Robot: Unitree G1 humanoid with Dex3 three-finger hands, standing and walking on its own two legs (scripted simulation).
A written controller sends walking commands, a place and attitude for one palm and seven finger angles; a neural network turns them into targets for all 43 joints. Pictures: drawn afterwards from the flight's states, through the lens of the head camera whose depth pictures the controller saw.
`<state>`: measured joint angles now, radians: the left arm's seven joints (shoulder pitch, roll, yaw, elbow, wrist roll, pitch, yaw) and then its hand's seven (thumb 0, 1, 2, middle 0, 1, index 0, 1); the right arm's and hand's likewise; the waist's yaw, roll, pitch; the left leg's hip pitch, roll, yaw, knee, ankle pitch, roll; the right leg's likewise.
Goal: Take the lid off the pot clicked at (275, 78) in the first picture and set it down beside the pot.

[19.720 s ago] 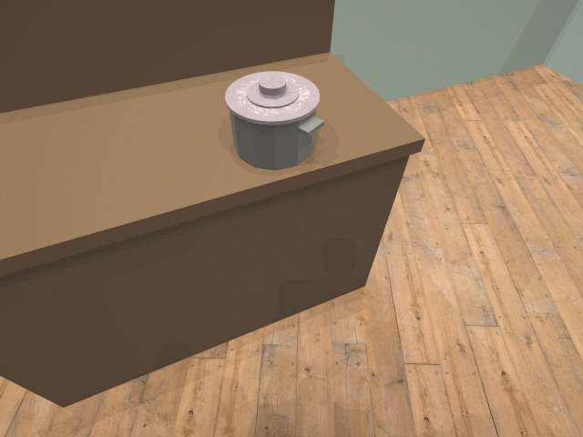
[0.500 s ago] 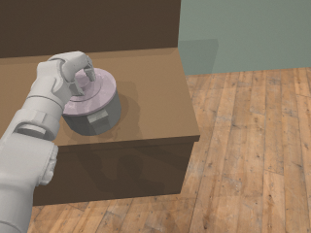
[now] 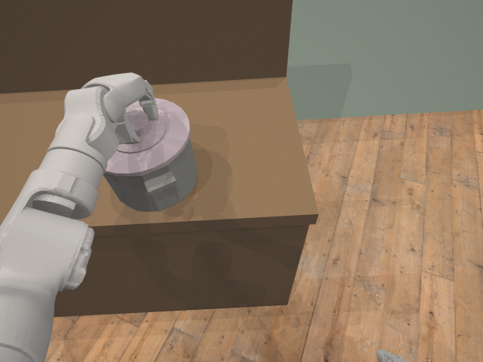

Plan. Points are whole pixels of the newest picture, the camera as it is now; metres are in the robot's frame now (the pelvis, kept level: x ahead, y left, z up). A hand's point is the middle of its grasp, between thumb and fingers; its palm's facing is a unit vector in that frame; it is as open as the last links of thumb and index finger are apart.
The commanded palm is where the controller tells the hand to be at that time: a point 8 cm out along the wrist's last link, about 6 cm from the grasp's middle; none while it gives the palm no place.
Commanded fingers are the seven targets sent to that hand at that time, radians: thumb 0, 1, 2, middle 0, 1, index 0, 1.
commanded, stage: lift the lid straight up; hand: left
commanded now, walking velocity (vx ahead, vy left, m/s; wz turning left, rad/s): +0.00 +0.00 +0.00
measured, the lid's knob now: (133, 123) +0.50 +0.18 +0.14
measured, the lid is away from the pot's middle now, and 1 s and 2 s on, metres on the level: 0.01 0.01 0.06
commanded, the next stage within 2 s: move the lid sideways beside the pot in 1.50 s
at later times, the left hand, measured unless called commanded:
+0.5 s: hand (113, 108) +0.46 +0.18 +0.19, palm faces -0.35 -0.09 -0.93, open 8.4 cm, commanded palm +0.46 +0.19 +0.27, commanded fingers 0.00 0.56 1.04 -0.75 -1.10 -0.76 -1.08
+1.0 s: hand (105, 78) +0.48 +0.18 +0.24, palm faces -0.28 -0.07 -0.96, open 8.4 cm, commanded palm +0.47 +0.19 +0.31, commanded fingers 0.00 0.56 1.04 -0.75 -1.10 -0.76 -1.08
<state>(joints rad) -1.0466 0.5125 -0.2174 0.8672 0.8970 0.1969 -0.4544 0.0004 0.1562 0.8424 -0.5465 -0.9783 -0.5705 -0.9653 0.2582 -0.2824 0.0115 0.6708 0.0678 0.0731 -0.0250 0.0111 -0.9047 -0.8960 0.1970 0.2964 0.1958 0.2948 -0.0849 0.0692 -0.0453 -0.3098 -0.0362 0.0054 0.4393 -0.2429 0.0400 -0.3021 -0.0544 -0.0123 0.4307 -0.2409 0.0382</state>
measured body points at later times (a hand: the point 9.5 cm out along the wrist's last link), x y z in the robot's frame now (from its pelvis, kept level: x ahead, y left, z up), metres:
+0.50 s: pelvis -0.01 -0.01 +0.00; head +0.02 -0.03 +0.45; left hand +0.48 +0.18 +0.25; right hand +0.07 -0.27 -0.13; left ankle -0.02 +0.10 -0.74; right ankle -0.02 -0.15 -0.74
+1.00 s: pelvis -0.01 +0.00 +0.00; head +0.03 -0.02 +0.45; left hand +0.49 +0.18 +0.29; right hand +0.07 -0.26 -0.13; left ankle -0.02 +0.10 -0.74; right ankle -0.02 -0.15 -0.74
